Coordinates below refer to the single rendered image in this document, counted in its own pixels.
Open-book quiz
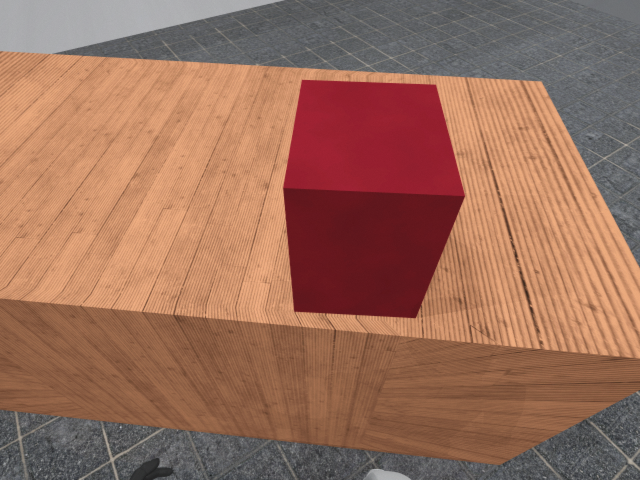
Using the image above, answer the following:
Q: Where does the pedestal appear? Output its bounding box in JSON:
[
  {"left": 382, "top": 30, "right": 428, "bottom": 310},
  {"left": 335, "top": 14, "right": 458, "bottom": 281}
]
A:
[{"left": 0, "top": 51, "right": 640, "bottom": 465}]

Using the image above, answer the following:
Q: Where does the carton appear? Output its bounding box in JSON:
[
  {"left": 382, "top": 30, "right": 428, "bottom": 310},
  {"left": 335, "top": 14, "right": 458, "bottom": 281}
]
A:
[{"left": 283, "top": 80, "right": 465, "bottom": 318}]

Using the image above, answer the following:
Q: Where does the robot left hand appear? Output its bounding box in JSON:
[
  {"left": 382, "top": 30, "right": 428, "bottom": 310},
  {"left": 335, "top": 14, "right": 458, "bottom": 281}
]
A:
[{"left": 129, "top": 458, "right": 173, "bottom": 480}]

